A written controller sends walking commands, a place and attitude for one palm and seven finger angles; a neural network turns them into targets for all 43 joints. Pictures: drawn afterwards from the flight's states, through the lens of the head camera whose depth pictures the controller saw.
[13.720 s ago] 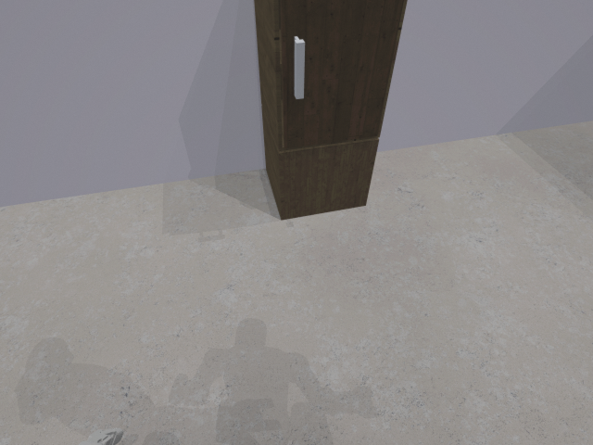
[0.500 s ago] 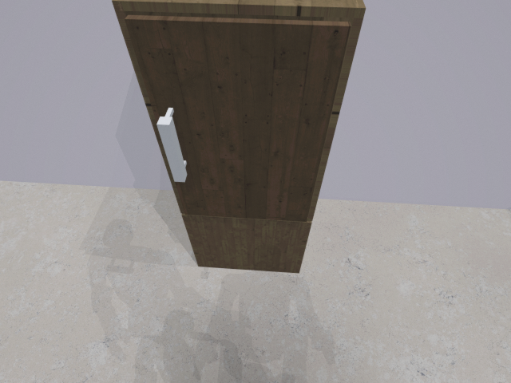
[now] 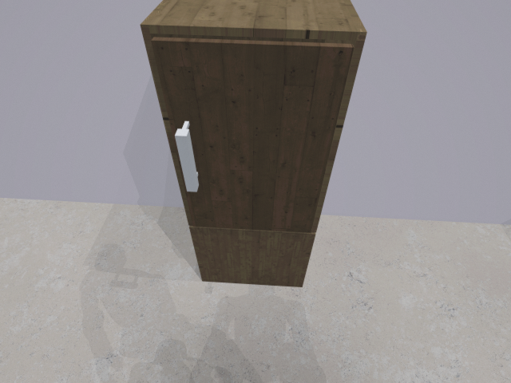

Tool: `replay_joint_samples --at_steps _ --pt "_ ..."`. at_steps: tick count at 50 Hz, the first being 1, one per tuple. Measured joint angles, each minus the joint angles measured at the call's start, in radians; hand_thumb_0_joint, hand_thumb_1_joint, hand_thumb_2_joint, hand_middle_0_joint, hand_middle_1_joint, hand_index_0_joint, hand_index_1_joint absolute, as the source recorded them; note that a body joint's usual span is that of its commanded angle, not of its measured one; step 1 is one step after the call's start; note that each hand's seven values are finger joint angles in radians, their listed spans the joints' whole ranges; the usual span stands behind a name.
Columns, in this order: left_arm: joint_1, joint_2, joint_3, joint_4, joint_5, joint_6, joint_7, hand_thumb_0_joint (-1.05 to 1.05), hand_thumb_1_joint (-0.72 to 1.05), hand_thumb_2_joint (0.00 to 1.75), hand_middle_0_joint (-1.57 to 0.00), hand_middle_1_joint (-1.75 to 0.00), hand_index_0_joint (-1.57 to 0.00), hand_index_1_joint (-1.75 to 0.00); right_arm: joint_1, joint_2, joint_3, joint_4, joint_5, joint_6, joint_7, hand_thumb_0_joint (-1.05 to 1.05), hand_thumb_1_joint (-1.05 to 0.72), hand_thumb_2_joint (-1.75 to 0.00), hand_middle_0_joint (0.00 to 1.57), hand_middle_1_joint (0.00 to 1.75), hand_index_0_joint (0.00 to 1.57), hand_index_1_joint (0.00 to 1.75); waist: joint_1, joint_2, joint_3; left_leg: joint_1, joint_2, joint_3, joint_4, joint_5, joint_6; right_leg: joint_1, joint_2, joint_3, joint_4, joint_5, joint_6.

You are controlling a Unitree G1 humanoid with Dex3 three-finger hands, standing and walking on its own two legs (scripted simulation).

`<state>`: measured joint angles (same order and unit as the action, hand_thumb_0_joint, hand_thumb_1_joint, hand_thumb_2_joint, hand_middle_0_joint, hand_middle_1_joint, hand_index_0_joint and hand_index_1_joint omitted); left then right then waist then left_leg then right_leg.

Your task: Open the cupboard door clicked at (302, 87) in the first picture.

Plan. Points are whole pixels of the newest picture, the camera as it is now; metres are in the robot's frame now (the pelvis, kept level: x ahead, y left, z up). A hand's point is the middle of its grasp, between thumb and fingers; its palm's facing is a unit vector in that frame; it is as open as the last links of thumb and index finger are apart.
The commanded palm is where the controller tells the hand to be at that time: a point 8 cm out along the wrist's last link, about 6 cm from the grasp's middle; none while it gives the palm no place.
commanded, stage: shuffle to correct the standing spot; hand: left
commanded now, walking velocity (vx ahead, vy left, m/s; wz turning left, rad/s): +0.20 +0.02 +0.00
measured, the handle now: (189, 157) +0.62 +0.21 -0.02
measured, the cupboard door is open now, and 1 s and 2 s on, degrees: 0 0 0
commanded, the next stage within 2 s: come to a stop and stand still in 0.28 s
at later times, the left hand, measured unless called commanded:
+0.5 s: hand out of the picture +0.13 +0.18 -0.17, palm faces -0.01 -0.98 -0.20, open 7.3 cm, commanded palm none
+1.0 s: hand out of the picture +0.14 +0.21 -0.19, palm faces +0.11 -0.98 -0.17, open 7.3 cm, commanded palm none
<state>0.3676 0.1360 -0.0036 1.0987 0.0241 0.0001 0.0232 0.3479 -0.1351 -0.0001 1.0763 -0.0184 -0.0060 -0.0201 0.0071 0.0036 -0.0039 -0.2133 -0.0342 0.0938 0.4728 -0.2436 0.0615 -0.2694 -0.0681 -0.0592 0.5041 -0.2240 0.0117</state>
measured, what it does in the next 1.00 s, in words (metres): steps on the spot: right foot, then left foot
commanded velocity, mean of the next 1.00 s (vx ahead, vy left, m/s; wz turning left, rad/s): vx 0.02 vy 0.01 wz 0.00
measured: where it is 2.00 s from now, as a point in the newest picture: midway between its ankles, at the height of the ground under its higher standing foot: outside the picture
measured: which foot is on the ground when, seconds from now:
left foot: down 0.00-0.60, up 0.62-0.86, down 0.88-1.00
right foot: down 0.00-0.26, up 0.28-0.56, down 0.58-0.90, up 0.92-1.00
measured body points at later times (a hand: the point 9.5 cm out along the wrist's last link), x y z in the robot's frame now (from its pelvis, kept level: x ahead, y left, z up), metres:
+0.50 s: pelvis +0.09 +0.00 +0.00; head +0.12 +0.00 +0.45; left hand +0.13 +0.23 -0.15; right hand +0.01 -0.19 -0.15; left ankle +0.01 +0.08 -0.74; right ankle +0.15 -0.12 -0.70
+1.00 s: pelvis +0.08 +0.02 -0.01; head +0.08 +0.04 +0.44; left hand +0.13 +0.26 -0.17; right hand +0.15 -0.21 -0.15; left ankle +0.10 +0.12 -0.74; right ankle +0.13 -0.11 -0.71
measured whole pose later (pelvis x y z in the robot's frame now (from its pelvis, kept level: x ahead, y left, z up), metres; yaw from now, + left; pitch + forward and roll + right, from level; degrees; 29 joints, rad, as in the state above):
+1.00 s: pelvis +0.08 +0.02 -0.01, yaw +2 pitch -1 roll +0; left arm 0.22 0.19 0.06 0.97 0.02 0.06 0.02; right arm 0.24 -0.14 -0.03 0.97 -0.03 0.00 -0.03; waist 0.01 -0.06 0.01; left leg -0.29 0.00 0.08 0.61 -0.31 0.04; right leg -0.47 -0.04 -0.01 0.88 -0.37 0.00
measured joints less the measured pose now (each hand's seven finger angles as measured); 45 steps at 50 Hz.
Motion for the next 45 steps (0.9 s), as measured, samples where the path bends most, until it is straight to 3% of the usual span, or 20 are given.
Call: replay_joint_samples --at_steps 7,13,16,20,25,29,33,36,39,42,44,45 --pt "0.023 -0.021 0.014 -0.014 0.000 -0.010 -0.008 0.00 0.91 0.90 -0.19 -0.30 -0.20 -0.30 0.020 -0.002 -0.006 0.009 -0.006 0.008 0.006 0.00 -0.90 -0.89 0.20 0.30 0.20 0.30 0.002 0.003 -0.008 -0.033 0.013 -0.015 0.084 -0.106 -0.004 -0.016 0.022 0.006 0.049 -0.078 -0.020" --pt "0.043 -0.027 0.029 -0.008 -0.006 -0.007 -0.010 0.00 0.91 0.90 -0.20 -0.30 -0.20 -0.30 0.027 0.002 -0.011 0.009 -0.007 -0.011 0.005 0.00 -0.91 -0.89 0.20 0.30 0.20 0.29 0.006 -0.028 -0.002 -0.036 0.014 -0.011 0.148 -0.123 -0.001 -0.020 0.021 0.012 0.114 -0.109 -0.014" --pt "0.040 -0.029 0.028 0.004 0.003 0.008 -0.015 0.01 0.91 0.90 -0.20 -0.30 -0.20 -0.30 0.041 0.006 -0.011 -0.001 -0.010 -0.041 -0.004 0.00 -0.91 -0.89 0.20 0.30 0.20 0.29 -0.006 -0.034 -0.008 0.000 0.008 0.008 0.117 -0.146 0.012 -0.073 0.024 0.021 0.276 -0.223 -0.044" --pt "-0.028 -0.020 0.032 -0.007 0.003 -0.001 -0.022 0.01 0.91 0.90 -0.20 -0.30 -0.20 -0.30 0.069 0.019 0.000 0.003 -0.011 -0.076 -0.017 0.00 -0.91 -0.89 0.20 0.30 0.20 0.29 -0.034 -0.015 0.016 0.078 0.008 0.005 0.009 -0.114 0.016 -0.185 0.022 -0.011 0.490 -0.230 -0.050" --pt "-0.132 0.036 0.044 -0.047 -0.005 0.001 -0.014 0.04 0.96 0.90 -0.20 -0.30 -0.20 -0.30 0.097 0.043 0.018 0.031 -0.010 -0.072 -0.025 0.00 -0.90 -0.89 0.20 0.30 0.20 0.29 -0.045 0.005 0.062 0.147 0.017 -0.006 -0.073 -0.098 -0.005 -0.224 0.019 -0.042 0.330 -0.105 -0.042" --pt "-0.197 0.056 0.040 -0.104 -0.009 -0.029 -0.009 0.03 0.94 0.90 -0.19 -0.30 -0.19 -0.30 0.112 0.051 0.016 0.054 0.006 -0.044 -0.023 0.00 -0.90 -0.89 0.20 0.30 0.20 0.30 -0.038 0.003 0.087 0.140 0.005 -0.022 0.020 -0.161 -0.024 -0.131 0.017 -0.033 0.079 0.172 -0.048" --pt "-0.245 0.042 0.036 -0.130 -0.008 -0.043 0.007 0.02 0.93 0.90 -0.19 -0.30 -0.19 -0.30 0.057 0.025 -0.019 0.041 0.021 -0.003 -0.026 0.00 -0.90 -0.89 0.20 0.30 0.20 0.30 -0.044 0.019 0.106 -0.040 0.005 -0.063 0.412 -0.329 -0.047 -0.122 0.003 -0.061 0.135 -0.008 -0.052" --pt "-0.261 0.025 0.035 -0.141 -0.005 -0.024 0.014 0.01 0.92 0.90 -0.19 -0.30 -0.19 -0.30 -0.024 0.000 -0.040 0.013 0.018 0.023 -0.024 0.00 -0.90 -0.89 0.20 0.30 0.20 0.30 -0.040 0.008 0.116 -0.149 0.020 -0.061 0.555 -0.349 -0.065 -0.116 -0.006 -0.064 0.120 0.002 -0.038" --pt "-0.257 0.016 0.037 -0.147 0.001 0.002 0.011 0.01 0.92 0.90 -0.19 -0.30 -0.20 -0.30 -0.094 -0.016 -0.051 -0.032 0.012 0.029 -0.014 0.00 -0.91 -0.89 0.20 0.30 0.20 0.29 -0.032 -0.022 0.109 -0.198 0.039 -0.050 0.523 -0.292 -0.079 -0.126 -0.016 -0.053 0.108 0.024 -0.036" --pt "-0.242 0.027 0.051 -0.156 0.002 0.019 0.010 0.00 0.93 0.90 -0.20 -0.30 -0.20 -0.30 -0.134 -0.024 -0.056 -0.074 0.008 0.021 -0.006 0.00 -0.91 -0.89 0.20 0.30 0.20 0.29 -0.016 -0.051 0.089 -0.176 0.049 -0.036 0.394 -0.203 -0.085 -0.145 -0.023 -0.039 0.115 0.036 -0.025" --pt "-0.220 0.036 0.053 -0.159 0.001 0.034 0.004 0.00 0.93 0.90 -0.20 -0.30 -0.20 -0.30 -0.138 -0.031 -0.056 -0.099 0.006 0.009 -0.003 0.00 -0.91 -0.89 0.19 0.30 0.20 0.29 -0.010 -0.055 0.067 -0.112 0.052 -0.027 0.232 -0.130 -0.080 -0.168 -0.022 -0.031 0.148 0.028 -0.013" --pt "-0.211 0.039 0.054 -0.158 -0.002 0.044 0.002 0.00 0.93 0.90 -0.20 -0.30 -0.20 -0.30 -0.136 -0.032 -0.057 -0.107 0.003 0.002 -0.003 0.00 -0.91 -0.89 0.19 0.30 0.20 0.29 -0.012 -0.055 0.058 -0.106 0.051 -0.027 0.205 -0.086 -0.056 -0.182 -0.022 -0.027 0.181 -0.010 -0.009"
